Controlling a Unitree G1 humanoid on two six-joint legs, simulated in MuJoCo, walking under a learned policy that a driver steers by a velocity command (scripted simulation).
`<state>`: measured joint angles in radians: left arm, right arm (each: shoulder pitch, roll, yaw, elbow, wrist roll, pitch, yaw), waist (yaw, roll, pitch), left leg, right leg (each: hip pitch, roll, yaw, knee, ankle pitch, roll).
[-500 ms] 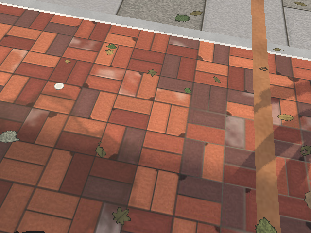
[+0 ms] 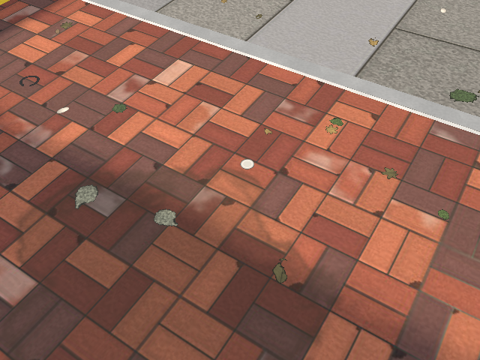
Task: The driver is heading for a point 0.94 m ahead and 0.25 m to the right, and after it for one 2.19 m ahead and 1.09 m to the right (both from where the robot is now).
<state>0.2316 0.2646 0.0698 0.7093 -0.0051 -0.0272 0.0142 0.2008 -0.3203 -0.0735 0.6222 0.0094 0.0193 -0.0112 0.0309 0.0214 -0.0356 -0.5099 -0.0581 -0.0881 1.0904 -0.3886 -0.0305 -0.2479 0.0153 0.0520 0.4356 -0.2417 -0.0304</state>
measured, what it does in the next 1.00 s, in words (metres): walks ahead, turning right: left foot, then right foot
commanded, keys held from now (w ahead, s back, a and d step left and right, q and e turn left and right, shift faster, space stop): w+shift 0.38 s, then w+e+shift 0.62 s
